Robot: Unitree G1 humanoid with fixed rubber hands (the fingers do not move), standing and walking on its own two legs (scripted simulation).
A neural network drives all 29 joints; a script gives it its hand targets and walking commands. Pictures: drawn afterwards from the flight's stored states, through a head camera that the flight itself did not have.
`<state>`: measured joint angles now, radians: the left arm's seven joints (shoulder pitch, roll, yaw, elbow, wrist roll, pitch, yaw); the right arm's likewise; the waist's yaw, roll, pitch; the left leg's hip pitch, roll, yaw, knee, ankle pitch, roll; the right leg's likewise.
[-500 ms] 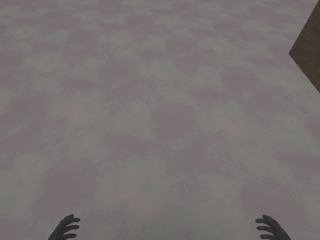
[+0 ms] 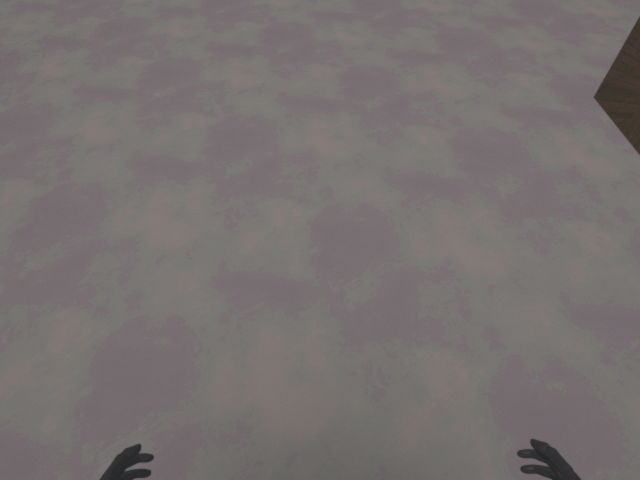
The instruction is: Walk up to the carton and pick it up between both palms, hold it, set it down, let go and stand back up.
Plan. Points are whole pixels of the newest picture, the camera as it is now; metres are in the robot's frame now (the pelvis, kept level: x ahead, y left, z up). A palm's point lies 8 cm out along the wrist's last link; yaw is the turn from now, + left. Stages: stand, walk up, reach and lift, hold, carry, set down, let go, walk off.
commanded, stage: stand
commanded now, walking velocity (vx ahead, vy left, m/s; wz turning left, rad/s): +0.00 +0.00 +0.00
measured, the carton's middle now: out of the picture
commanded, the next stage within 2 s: none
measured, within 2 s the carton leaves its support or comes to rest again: neither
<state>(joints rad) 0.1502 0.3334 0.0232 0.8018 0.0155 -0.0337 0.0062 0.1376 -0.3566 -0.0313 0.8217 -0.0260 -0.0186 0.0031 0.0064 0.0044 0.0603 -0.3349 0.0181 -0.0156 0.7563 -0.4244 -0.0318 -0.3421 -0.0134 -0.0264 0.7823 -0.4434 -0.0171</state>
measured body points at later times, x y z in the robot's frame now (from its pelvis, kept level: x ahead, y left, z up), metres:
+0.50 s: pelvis -0.01 -0.01 +0.02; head +0.01 -0.01 +0.47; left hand +0.11 +0.28 -0.09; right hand +0.10 -0.31 -0.10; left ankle -0.01 +0.14 -0.71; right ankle -0.02 -0.11 -0.71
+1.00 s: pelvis -0.02 +0.00 +0.03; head +0.00 +0.00 +0.48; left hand +0.08 +0.30 -0.09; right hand +0.08 -0.30 -0.09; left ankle -0.01 +0.14 -0.71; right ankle -0.02 -0.11 -0.71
